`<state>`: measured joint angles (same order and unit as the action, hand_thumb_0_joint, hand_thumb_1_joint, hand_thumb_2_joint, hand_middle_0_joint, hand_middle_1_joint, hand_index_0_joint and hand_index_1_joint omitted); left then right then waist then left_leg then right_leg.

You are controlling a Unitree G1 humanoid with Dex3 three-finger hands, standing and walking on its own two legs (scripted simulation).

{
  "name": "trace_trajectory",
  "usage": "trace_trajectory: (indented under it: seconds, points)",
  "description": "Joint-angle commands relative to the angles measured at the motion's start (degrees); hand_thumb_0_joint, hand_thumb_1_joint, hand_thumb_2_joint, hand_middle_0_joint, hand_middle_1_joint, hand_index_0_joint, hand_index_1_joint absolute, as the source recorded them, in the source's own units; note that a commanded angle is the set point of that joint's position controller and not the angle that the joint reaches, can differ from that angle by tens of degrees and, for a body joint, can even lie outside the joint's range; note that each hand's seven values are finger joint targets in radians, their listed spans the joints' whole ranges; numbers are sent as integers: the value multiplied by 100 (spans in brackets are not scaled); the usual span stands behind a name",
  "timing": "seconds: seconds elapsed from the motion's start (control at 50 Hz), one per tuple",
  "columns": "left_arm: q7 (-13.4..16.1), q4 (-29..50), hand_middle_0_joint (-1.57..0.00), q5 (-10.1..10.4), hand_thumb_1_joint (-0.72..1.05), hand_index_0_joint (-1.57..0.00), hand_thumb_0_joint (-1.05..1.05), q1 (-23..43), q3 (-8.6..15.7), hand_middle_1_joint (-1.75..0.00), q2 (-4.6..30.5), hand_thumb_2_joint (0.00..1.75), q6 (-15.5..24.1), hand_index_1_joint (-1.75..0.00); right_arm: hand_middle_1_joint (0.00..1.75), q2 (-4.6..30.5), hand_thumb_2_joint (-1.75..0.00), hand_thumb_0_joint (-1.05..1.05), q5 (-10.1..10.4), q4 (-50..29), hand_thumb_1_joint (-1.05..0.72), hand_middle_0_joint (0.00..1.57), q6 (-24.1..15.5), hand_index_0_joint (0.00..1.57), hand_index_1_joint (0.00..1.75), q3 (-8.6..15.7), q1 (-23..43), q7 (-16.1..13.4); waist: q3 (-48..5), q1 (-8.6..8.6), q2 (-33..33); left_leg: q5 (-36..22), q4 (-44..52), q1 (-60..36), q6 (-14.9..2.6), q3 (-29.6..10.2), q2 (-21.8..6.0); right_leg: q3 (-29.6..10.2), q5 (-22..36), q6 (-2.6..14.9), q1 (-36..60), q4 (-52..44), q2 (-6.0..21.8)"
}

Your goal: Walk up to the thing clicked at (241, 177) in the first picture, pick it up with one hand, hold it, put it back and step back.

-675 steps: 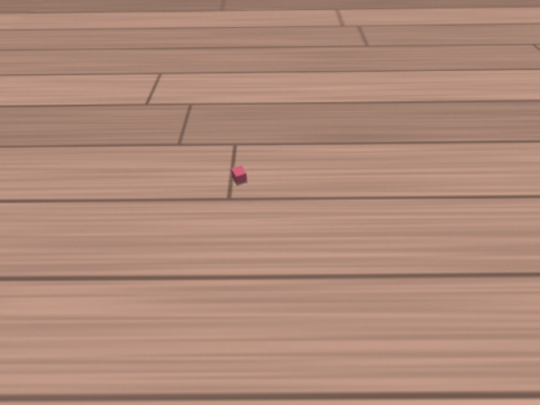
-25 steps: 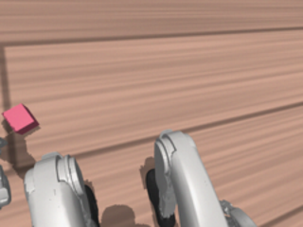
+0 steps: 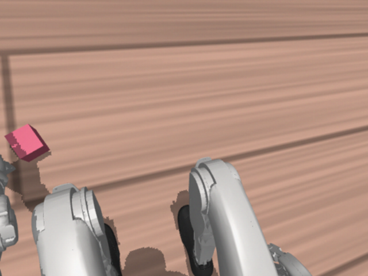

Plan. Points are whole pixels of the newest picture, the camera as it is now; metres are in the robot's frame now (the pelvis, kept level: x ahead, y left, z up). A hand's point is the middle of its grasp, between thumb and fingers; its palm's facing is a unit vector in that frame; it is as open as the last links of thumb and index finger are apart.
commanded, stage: approach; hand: left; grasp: from above
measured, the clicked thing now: (28, 143) +0.46 +0.32 -0.29
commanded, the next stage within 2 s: rest palm in 0.68 s
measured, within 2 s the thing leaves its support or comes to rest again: neither
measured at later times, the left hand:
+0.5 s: hand (7, 151) +0.42 +0.33 -0.20, palm faces -0.44 -0.27 -0.86, open 14.1 cm
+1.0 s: hand out of the picture +0.43 +0.33 -0.16, palm faces -0.43 -0.26 -0.87, open 14.4 cm
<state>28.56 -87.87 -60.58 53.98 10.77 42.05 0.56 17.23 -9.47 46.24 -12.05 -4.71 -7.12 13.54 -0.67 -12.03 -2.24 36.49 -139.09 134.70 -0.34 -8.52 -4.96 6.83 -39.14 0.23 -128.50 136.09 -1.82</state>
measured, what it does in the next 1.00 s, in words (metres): stands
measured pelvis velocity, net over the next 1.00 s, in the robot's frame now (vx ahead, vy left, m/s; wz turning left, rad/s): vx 0.00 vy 0.00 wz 0.00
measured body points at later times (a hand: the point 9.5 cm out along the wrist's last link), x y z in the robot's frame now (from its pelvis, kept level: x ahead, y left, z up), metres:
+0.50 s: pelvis +0.00 +0.00 +0.00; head +0.25 +0.05 +0.36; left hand +0.44 +0.34 -0.15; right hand +0.01 -0.26 -0.10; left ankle +0.09 +0.13 -0.28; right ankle +0.10 -0.11 -0.28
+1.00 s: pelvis +0.00 +0.00 +0.01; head +0.24 +0.06 +0.38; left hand +0.45 +0.34 -0.11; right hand +0.08 -0.27 -0.10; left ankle +0.09 +0.13 -0.28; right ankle +0.10 -0.11 -0.28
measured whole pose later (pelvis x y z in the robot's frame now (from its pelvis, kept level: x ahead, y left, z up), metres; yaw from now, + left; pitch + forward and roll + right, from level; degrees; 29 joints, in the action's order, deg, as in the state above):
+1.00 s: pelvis +0.00 +0.00 +0.01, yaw +0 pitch +32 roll -7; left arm 23.9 -95.5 -57.3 60.6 8.3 44.3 -4.0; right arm 19.2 -9.1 43.1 -13.4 -6.8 -4.9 14.0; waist 0.5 -15.2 -0.9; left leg 36.6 -137.9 133.9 -0.5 -8.3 -4.8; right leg 6.6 -39.3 0.0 -127.8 135.0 -1.9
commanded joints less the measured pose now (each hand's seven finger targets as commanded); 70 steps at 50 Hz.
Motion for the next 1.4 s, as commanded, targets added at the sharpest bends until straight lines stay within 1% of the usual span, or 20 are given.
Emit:
trace_trajectory:
  seconds: [0.0,0.1,0.18,0.32,0.34,0.42,0.46,0.48,0.52,0.64,0.72,0.82,0.86,0.96,1.02,1.08,1.2,1.26,1.34,1.38]
  points:
    - [316,530,-15,55,-57,-12,0,2637,-297,-92,1027,100,-76,-95,30,1410,-90,0,-33,148,-91,20,-169,20,30,383,-1337,-35,-3489,-483,1866,-273,1287,-3021,-68,390,154,385,731,179,1212,-1626,-247]
    - [398,111,-13,-50,-60,-10,0,2917,-183,-93,1344,102,-367,-97,30,1477,-90,0,-80,145,-91,20,-194,20,30,248,-1447,14,-3687,-508,2078,-609,1210,-3133,-61,419,151,395,1103,153,1436,-1537,-243]
    - [335,-73,-16,-119,-59,-12,0,2357,166,-90,1744,101,-557,-94,30,1502,-90,0,-8,-32,-91,20,-102,20,30,130,-1288,52,-3913,-209,2196,-926,1246,-3012,-94,501,191,366,1393,166,1805,-1420,-273]
    - [-34,-517,-16,18,-55,-13,0,985,567,-91,2162,97,-559,-93,30,1506,-90,0,42,-174,-91,20,50,20,30,128,-1335,82,-3403,-162,1122,-837,1067,-1941,-296,534,197,225,1391,21,2461,-1555,-338]
    - [-123,-306,-17,58,-55,-14,0,1066,346,-89,1887,97,-492,-92,30,1404,-90,0,30,-294,-91,20,35,20,30,94,-1318,112,-3324,-239,1065,-877,1011,-1935,-312,547,202,194,1438,0,2537,-1568,-327]
    - [-93,54,-17,217,-53,-15,0,1183,604,-90,2007,95,-72,-92,30,1399,-90,0,-36,-229,-90,20,21,20,30,126,-1432,123,-3391,-319,1027,-719,950,-1950,-271,425,170,202,1205,11,2634,-1565,-335]
    - [-32,502,-18,186,-51,-15,0,1726,271,-88,1636,95,189,-91,30,1419,-90,0,-66,-184,-90,20,-47,20,30,142,-1471,119,-3488,-554,1419,-573,933,-2261,-204,349,154,311,1081,59,2325,-1526,-346]
    - [-58,843,-18,189,-50,-16,0,2072,-274,-88,1104,93,318,-90,30,1258,-90,0,-30,-223,-90,20,-114,20,30,90,-1286,138,-3448,-559,1718,-328,968,-2495,-149,316,162,322,764,123,1953,-1508,-353]
    - [178,1226,-21,55,-47,-19,0,1899,68,-84,1769,91,468,-86,30,1444,-90,0,-53,-100,-90,20,-182,20,30,163,-1330,86,-3621,-363,2191,-222,1046,-2922,-77,305,157,430,640,166,1775,-1453,-325]
    - [677,2853,-21,64,-55,-15,0,1445,246,-78,1534,99,190,-84,30,1489,-90,0,105,-186,-90,20,-70,20,30,633,-1066,-23,-4758,34,3321,-544,1657,-4286,147,346,86,413,1055,304,1384,-1293,-176]
    - [539,1086,-14,94,-61,-9,0,1820,-198,-85,850,105,-404,-91,30,1328,-90,0,130,84,-91,20,105,20,30,462,-1252,-21,-3387,-412,2350,-565,1512,-3222,-18,419,102,378,1135,225,981,-1589,-248]
    - [15,-258,-8,400,-61,-5,0,1474,-372,-95,658,105,-639,-98,30,1407,-90,0,61,43,-90,20,-49,20,30,355,-1327,51,-2866,-388,1277,-676,1355,-2586,-148,387,213,342,1124,147,1322,-1647,-244]
    - [-163,-548,-8,356,-61,-6,0,1215,9,-97,1160,103,-626,-99,30,1526,-90,0,19,108,-90,20,-95,20,30,326,-1444,49,-2712,-447,893,-576,1284,-2254,-216,393,249,319,1028,101,1551,-1692,-226]
    - [-534,-416,-9,285,-60,-6,0,1745,-433,-100,1217,102,-232,-102,30,1507,-90,0,27,-288,-90,20,-180,20,30,10,-1245,38,-2989,-637,665,-540,1091,-2024,-265,412,286,230,1003,26,2150,-1715,-278]
    - [-298,-193,-9,148,-60,-7,0,2126,-350,-99,1792,101,191,-102,30,1571,-90,0,4,-386,-90,20,-205,20,30,-145,-1242,8,-3188,-571,943,-438,994,-2197,-226,423,265,240,867,25,2372,-1672,-290]
    - [329,68,-11,-108,-58,-9,0,2437,207,-97,2410,99,510,-99,30,1660,-91,0,-76,-455,-91,20,-250,20,30,-225,-1156,-56,-3541,-379,1762,-420,944,-2667,-117,445,200,237,814,107,2297,-1517,-318]
    - [1467,35,-15,-347,-56,-12,0,2340,577,-88,2222,97,312,-91,30,1717,-91,0,-410,-246,-91,20,-356,20,30,-243,-1105,109,-3730,-650,2802,-1031,859,-3539,101,316,53,635,1644,145,2012,-1135,-313]
    - [1402,-934,-15,-112,-55,-12,0,2156,221,-89,1784,98,84,-92,30,1684,-91,0,-493,11,-91,20,-462,20,30,-254,-1227,283,-2920,-954,2513,-814,775,-2910,42,280,47,682,1490,111,1718,-1237,-349]
    - [993,-732,-9,242,-56,-8,0,1946,329,-96,2172,97,-72,-97,30,1766,-91,0,-420,-15,-91,20,-542,20,30,-253,-1294,376,-3178,-629,2392,-837,856,-3038,-15,137,28,735,1321,112,1816,-1307,-355]
    - [853,-1007,-9,181,-54,-9,0,1900,128,-100,2107,94,-72,-99,30,1790,-90,0,-444,-57,-91,20,-602,20,30,-335,-1242,439,-2913,-900,2195,-901,801,-3020,-24,31,13,800,1423,104,1779,-1157,-366]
